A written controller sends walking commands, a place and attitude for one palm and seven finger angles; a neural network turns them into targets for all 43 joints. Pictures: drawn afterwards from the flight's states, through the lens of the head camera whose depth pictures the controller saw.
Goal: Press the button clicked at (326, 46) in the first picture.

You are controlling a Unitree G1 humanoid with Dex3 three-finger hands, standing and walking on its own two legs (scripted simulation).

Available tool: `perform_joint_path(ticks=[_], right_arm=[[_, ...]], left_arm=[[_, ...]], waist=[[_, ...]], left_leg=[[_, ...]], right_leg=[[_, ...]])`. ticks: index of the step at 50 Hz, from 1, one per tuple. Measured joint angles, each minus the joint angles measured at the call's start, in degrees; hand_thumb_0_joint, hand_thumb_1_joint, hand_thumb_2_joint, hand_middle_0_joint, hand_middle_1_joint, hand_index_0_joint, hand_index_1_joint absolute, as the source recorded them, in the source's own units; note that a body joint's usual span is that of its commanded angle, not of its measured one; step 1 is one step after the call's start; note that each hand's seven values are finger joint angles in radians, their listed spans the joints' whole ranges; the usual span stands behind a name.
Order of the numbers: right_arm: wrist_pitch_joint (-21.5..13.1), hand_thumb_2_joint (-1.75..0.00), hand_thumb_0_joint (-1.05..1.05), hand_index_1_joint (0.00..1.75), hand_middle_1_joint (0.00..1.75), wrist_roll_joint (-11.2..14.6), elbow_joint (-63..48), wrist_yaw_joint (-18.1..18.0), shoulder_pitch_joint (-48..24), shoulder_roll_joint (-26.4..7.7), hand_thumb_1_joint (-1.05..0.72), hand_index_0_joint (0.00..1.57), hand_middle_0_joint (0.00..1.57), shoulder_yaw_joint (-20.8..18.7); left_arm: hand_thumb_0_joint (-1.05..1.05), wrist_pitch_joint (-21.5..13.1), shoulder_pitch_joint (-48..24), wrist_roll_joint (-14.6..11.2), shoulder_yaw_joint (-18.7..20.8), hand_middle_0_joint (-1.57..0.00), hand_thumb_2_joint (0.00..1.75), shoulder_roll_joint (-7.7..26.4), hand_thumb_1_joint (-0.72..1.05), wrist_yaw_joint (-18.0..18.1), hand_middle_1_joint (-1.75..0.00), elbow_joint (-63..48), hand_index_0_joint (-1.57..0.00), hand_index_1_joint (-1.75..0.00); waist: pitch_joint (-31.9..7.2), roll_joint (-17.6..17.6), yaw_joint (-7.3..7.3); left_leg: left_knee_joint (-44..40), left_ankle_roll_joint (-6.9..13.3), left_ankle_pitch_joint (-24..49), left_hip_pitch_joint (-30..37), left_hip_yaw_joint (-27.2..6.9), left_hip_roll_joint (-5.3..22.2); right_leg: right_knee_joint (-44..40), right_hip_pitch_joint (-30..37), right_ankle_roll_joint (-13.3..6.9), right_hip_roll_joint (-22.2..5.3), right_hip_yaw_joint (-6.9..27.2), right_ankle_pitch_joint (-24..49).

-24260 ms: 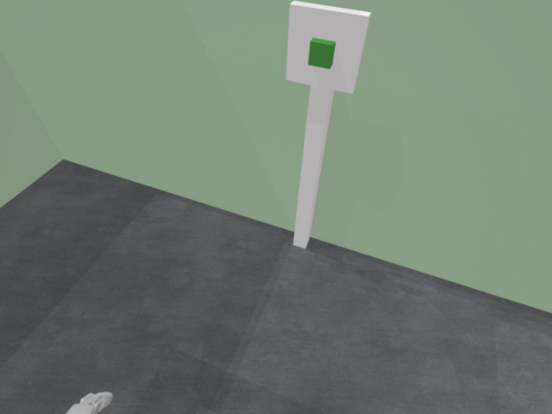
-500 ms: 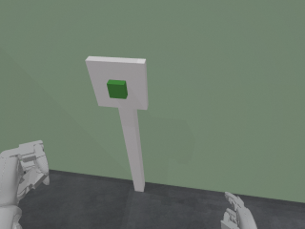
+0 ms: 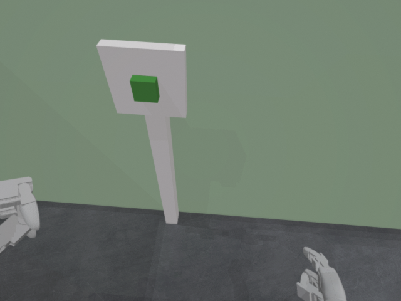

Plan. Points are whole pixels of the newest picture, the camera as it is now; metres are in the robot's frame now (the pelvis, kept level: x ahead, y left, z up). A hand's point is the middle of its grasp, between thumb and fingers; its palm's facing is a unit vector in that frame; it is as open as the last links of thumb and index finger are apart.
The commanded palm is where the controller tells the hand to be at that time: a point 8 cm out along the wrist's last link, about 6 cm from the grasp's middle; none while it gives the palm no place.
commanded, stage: step back with the hand held close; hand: left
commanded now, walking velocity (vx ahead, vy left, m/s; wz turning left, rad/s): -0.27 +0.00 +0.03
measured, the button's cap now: (145, 88) +0.55 +0.18 +0.12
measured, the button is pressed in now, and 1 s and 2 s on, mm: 0 0 0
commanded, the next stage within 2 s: stop stepping back and stand still in 0.84 s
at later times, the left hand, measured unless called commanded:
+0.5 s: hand out of the picture +0.12 +0.26 +0.16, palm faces +0.39 -0.80 -0.46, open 3.1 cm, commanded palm +0.05 +0.29 +0.18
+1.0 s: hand out of the picture +0.01 +0.26 +0.16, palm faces +0.39 -0.82 -0.42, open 3.1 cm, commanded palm -0.07 +0.29 +0.18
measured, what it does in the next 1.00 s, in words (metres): walks backwards: left foot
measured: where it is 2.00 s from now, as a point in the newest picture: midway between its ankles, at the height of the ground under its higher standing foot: outside the picture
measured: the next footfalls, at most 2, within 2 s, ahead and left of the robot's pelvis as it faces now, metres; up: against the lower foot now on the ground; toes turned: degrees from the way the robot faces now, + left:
left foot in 0.90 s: -0.19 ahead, +0.11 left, +0.00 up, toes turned +4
right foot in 1.14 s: -0.19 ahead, -0.09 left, +0.00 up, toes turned +2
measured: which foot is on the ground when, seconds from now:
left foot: down 0.00-0.68, up 0.70-0.88, down 0.90-1.00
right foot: down 0.00-0.90, up 0.92-1.00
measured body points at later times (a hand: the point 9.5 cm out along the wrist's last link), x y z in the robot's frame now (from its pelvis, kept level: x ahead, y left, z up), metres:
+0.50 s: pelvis -0.07 +0.01 -0.01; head -0.04 +0.03 +0.44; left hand +0.09 +0.30 +0.19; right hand +0.11 -0.22 -0.08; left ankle +0.04 +0.06 -0.74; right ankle -0.07 -0.13 -0.74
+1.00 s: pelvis -0.19 +0.00 -0.01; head -0.15 +0.05 +0.44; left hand -0.02 +0.30 +0.18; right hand +0.00 -0.22 -0.07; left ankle -0.16 +0.13 -0.74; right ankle -0.12 -0.12 -0.71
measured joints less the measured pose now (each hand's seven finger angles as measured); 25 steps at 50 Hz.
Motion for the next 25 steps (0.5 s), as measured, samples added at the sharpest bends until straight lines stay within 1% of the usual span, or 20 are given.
perform_joint_path(ticks=[7, 12, 14, 17, 20, 22, 23, 25], right_arm=[[-1.64, -0.9, 0.01, 0.3, 0.3, -0.22, -0.64, 0.15, -0.32, 0.32, -0.9, 0.2, 0.2, 0.54], [-2.69, -0.9, 0.01, 0.3, 0.3, -0.83, -0.33, 0.0, 1.08, 0.56, -0.9, 0.2, 0.2, 0.99], [-3.18, -0.9, 0.01, 0.3, 0.3, -1.08, -0.08, -0.17, 1.71, 0.66, -0.9, 0.2, 0.2, 1.14], [-4.04, -0.9, 0.01, 0.3, 0.3, -1.4, 0.27, -0.31, 2.83, 0.88, -0.9, 0.2, 0.2, 1.05], [-4.62, -0.9, 0.01, 0.3, 0.3, -1.72, 1.03, -0.07, 3.01, 1.03, -0.9, 0.2, 0.2, 0.97], [-5.01, -0.9, 0.01, 0.3, 0.3, -1.89, 1.46, 0.2, 2.22, 1.26, -0.9, 0.2, 0.2, 0.97], [-5.2, -0.9, 0.02, 0.3, 0.3, -1.97, 1.68, 0.34, 1.49, 1.35, -0.9, 0.2, 0.2, 0.98], [-5.53, -0.9, 0.02, 0.3, 0.3, -1.93, 2.06, 0.59, -0.1, 1.54, -0.9, 0.2, 0.2, 0.94]], left_arm=[[0.01, -0.66, -1.01, 1.28, -1.46, -1.31, 0.9, -2.7, 0.89, 0.07, -1.5, 1.73, -1.31, -1.5], [0.01, -1.65, -1.39, 2.39, -1.81, -1.31, 0.9, -3.15, 0.89, 0.47, -1.5, 0.56, -1.31, -1.5], [0.01, -2.21, -1.79, 2.78, -1.32, -1.31, 0.9, -2.76, 0.89, 0.65, -1.5, -0.16, -1.31, -1.5], [0.01, -3.14, -2.71, 3.29, -0.19, -1.31, 0.9, -1.76, 0.89, 0.71, -1.5, -0.73, -1.31, -1.5], [0.01, -4.19, -2.67, 3.21, 1.25, -1.31, 0.9, -1.34, 0.89, 0.62, -1.5, -0.82, -1.31, -1.5], [0.01, -4.86, -2.37, 2.83, 2.05, -1.31, 0.9, -1.33, 0.89, 0.52, -1.5, -0.78, -1.31, -1.5], [0.01, -5.09, -2.39, 2.59, 2.17, -1.31, 0.9, -1.47, 0.89, 0.43, -1.5, -0.71, -1.31, -1.5], [0.01, -5.24, -2.82, 2.08, 1.61, -1.31, 0.9, -1.67, 0.89, 0.2, -1.5, -0.6, -1.31, -1.5]], waist=[[-0.54, 0.72, 0.06], [-0.46, 0.17, 0.05], [-0.21, -0.2, -0.16], [-0.09, -0.7, -0.84], [-0.83, -0.7, -0.61], [-0.8, -0.78, -0.21], [-0.39, -0.69, 0.04], [1.08, -0.32, 0.06]], left_leg=[[3.04, 0.58, 0.29, -2.96, 0.11, 0.3], [4.61, 0.63, 0.34, -4.8, -0.57, 0.56], [4.57, 0.85, 1.11, -5.17, -0.86, 0.49], [4.61, 1.21, 2.0, -5.88, -1.75, -0.32], [4.56, 1.3, 2.81, -7.35, -1.97, -0.46], [4.17, 1.18, 3.62, -8.41, -1.59, -0.17], [3.83, 1.06, 4.18, -8.82, -1.38, 0.19], [2.55, 0.78, 5.78, -8.99, -1.49, 0.84]], right_leg=[[2.25, -2.54, 0.3, 0.13, -0.18, 0.72], [2.47, -3.56, 0.42, 0.51, -0.74, 1.34], [3.13, -4.01, 0.73, 1.03, -0.19, 0.43], [6.01, -3.52, 0.83, 1.75, 1.88, -0.43], [7.04, -1.82, 0.9, 2.22, 3.71, -4.09], [5.97, -0.73, 0.91, 2.31, 4.45, -5.86], [5.24, -0.75, 0.92, 2.5, 4.64, -5.3], [4.27, -1.17, 0.93, 3.09, 4.59, -3.85]])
